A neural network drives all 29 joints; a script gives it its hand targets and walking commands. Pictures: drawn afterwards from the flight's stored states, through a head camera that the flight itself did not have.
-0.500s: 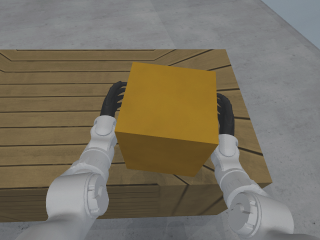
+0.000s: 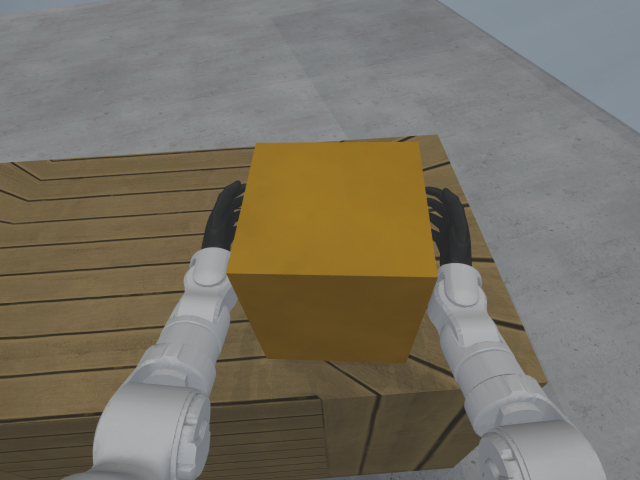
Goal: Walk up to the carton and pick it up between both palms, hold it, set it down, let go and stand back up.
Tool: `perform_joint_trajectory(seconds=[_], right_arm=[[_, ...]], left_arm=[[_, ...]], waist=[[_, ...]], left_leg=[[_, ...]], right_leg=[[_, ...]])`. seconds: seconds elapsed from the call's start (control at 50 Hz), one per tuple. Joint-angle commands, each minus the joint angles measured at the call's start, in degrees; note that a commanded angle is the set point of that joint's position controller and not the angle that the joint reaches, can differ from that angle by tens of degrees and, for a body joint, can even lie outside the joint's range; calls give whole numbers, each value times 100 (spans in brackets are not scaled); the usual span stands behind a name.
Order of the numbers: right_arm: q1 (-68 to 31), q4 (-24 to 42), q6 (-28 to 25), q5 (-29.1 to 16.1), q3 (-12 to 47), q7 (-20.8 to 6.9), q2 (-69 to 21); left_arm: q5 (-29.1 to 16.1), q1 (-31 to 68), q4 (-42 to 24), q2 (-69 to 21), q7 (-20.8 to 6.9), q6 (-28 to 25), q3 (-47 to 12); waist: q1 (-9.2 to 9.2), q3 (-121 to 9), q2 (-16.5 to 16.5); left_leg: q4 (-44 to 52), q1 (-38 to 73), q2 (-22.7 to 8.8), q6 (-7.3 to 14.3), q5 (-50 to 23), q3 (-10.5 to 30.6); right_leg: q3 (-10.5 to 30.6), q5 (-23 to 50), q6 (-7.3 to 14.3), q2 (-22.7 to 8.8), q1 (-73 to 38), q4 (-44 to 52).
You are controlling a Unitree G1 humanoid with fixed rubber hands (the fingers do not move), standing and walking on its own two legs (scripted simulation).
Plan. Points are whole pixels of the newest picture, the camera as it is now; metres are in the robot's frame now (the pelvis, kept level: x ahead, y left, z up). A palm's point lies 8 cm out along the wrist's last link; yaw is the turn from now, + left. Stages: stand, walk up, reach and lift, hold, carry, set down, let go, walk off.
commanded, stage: reach and lift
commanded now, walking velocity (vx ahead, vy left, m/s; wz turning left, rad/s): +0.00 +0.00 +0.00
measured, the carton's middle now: (335, 260) +0.41 -0.03 +0.04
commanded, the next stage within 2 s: hold in 1.68 s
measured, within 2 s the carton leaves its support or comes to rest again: neither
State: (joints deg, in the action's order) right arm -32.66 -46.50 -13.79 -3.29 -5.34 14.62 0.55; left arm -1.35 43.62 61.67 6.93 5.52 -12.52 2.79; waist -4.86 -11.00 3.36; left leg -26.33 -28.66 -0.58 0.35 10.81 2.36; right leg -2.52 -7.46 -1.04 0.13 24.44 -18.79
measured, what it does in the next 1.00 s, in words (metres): stands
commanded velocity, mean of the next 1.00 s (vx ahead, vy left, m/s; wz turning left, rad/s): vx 0.00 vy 0.00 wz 0.00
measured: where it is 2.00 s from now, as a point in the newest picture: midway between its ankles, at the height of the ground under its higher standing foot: outside the picture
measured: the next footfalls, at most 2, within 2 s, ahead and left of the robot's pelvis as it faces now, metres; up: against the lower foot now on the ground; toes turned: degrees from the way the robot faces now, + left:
none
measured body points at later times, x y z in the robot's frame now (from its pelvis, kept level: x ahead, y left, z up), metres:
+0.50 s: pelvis +0.00 +0.01 +0.01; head -0.05 +0.04 +0.45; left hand +0.39 +0.15 +0.17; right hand +0.37 -0.16 +0.16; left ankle +0.01 +0.11 -0.74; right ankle +0.00 -0.13 -0.74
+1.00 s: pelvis -0.03 -0.01 +0.01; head -0.07 +0.01 +0.45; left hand +0.37 +0.13 +0.19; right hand +0.36 -0.17 +0.18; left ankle +0.01 +0.11 -0.74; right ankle +0.00 -0.13 -0.74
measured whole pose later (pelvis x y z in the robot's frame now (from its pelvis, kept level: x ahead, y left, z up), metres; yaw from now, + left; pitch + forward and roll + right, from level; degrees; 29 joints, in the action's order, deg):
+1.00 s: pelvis -0.03 -0.01 +0.01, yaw -1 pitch -6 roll -1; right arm -40.6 -40.2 9.4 -6.0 -6.7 9.5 2.3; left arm 15.1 41.4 23.8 -0.5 2.9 29.9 15.7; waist -3.3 0.9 -2.3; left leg -19.5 -5.3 -0.2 0.2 7.9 0.9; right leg -1.1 -6.6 -0.7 -0.4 3.7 -16.6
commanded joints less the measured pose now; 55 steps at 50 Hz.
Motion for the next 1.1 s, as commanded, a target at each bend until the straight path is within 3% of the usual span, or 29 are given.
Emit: perform_joint_trajectory(seconds=[0.0,0.06,0.12,0.18,0.22,0.28,0.3,0.34,0.38,0.4,0.46,0.52,0.56,0.62,0.68,0.74,0.8,0.84,0.86,0.94,1.02,1.08], right_arm=[[-3868,1740,414,26,3061,-739,-4844],[-3689,2139,922,-315,3267,-704,-4619],[-3789,2192,1436,-530,2992,-650,-4297],[-4067,2745,1577,-713,3058,-640,-4275],[-3984,2716,1680,-693,2987,-616,-4121],[-3901,2347,1758,-680,2736,-668,-3943],[-3808,2275,1752,-652,2646,-691,-3901],[-3842,2229,1742,-621,2513,-716,-3708],[-3944,2087,1748,-609,2335,-752,-3521],[-4169,2380,1688,-619,2368,-786,-3537],[-4305,2433,1679,-641,2414,-846,-3461],[-4466,2193,1742,-551,2109,-930,-3347],[-4829,2699,1638,-609,2245,-957,-3449],[-4713,2591,1764,-693,2359,-987,-3414],[-4716,2174,1879,-443,1968,-1035,-3372],[-5035,2187,1885,-461,1901,-1089,-3399],[-5393,2286,1895,-467,1873,-1130,-3491],[-5461,2548,1855,-533,1938,-1137,-3481],[-5436,2460,1924,-581,2020,-1127,-3480],[-5135,2043,2107,-471,1900,-1075,-3553],[-5283,2109,2133,-518,1943,-1036,-3621],[-5387,2220,2136,-588,2008,-1004,-3649]], left_arm=[[298,3910,-2707,-5001,-832,-93,-1950],[409,3453,-3241,-4891,-855,573,-1927],[517,3287,-3482,-4731,-1038,1438,-1594],[477,3198,-4138,-4745,-1091,1943,-1685],[625,3075,-4290,-4752,-1125,2233,-1749],[766,3132,-4473,-4764,-1190,2523,-1684],[735,3172,-4640,-4836,-1187,2588,-1823],[907,2856,-4462,-4800,-1223,2806,-1692],[1091,2707,-4275,-4707,-1311,3025,-1456],[1046,2707,-4368,-4763,-1321,3086,-1461],[1032,2776,-4602,-4812,-1278,3216,-1537],[1145,2845,-4433,-4753,-1280,3459,-1448],[944,2894,-4673,-4859,-1217,3472,-1628],[802,3048,-4903,-4840,-1050,3489,-1859],[984,3029,-4431,-4693,-1106,3672,-1461],[1048,3128,-4362,-4693,-1074,3778,-1353],[1034,3368,-4360,-4696,-1069,3840,-1247],[841,3433,-4580,-4768,-998,3806,-1552],[913,3361,-4508,-4711,-975,3841,-1447],[1027,3354,-4351,-4424,-1079,3911,-1053],[1107,3380,-4323,-4332,-1164,3970,-928],[1060,3483,-4384,-4371,-1149,3951,-1066]], waist=[[-121,-3632,-150],[-99,-3059,-169],[-35,-2135,-358],[-4,-2335,-316],[-91,-2095,-159],[-156,-1723,-10],[-274,-1663,63],[-226,-1267,46],[-155,-787,27],[-83,-929,-70],[-65,-1032,-37],[-27,-611,25],[29,-1181,-105],[-91,-1268,-34],[-10,-619,-231],[103,-944,-142],[181,-1213,-291],[75,-1682,-139],[157,-1568,-204],[139,-1212,-452],[185,-1253,-432],[114,-1278,-347]], left_leg=[[-92,2361,244,-271,-2408,285],[-47,2622,262,-302,-2581,310],[308,2652,283,-248,-1912,196],[246,2913,324,-290,-2394,86],[268,3079,313,-409,-2560,70],[437,3307,270,-507,-2477,18],[423,3459,254,-592,-2605,36],[458,3544,233,-606,-2616,-8],[647,3368,236,-558,-2126,-88],[656,3375,227,-516,-2169,-122],[602,3536,209,-574,-2421,-157],[835,3381,163,-510,-1673,-228],[736,3445,159,-447,-1801,-228],[628,3589,149,-468,-1930,-175],[1061,3041,139,-210,-568,-268],[1046,3054,129,-158,-578,-289],[1062,3043,151,-91,-514,-341],[875,3245,174,-177,-947,-320],[850,3317,186,-151,-1055,-332],[1104,2922,248,65,-351,-377],[1077,2913,319,84,-523,-428],[1006,2972,335,19,-685,-407]], right_leg=[[164,2412,-2,224,-1860,-171],[191,2358,-16,246,-1980,-63],[181,1712,-84,192,-2142,154],[144,2402,-184,219,-2566,74],[88,2526,-191,243,-2645,123],[-36,2148,-160,282,-2592,245],[-92,2131,-158,310,-2594,269],[-155,1919,-141,336,-2627,352],[-189,1396,-140,318,-2635,472],[-212,1416,-148,329,-2665,455],[-279,1442,-126,386,-2713,427],[-335,546,-78,372,-2434,568],[-339,719,-80,397,-2488,512],[-310,729,-44,404,-2388,498],[-269,-244,-62,293,-2198,597],[-238,-226,-24,282,-2339,557],[-253,-306,-76,302,-2325,569],[-243,35,-40,326,-2311,504],[-218,58,-47,326,-2315,523],[-92,-176,-154,189,-2442,566],[-83,179,-227,169,-2663,538],[-98,349,-209,196,-2671,506]])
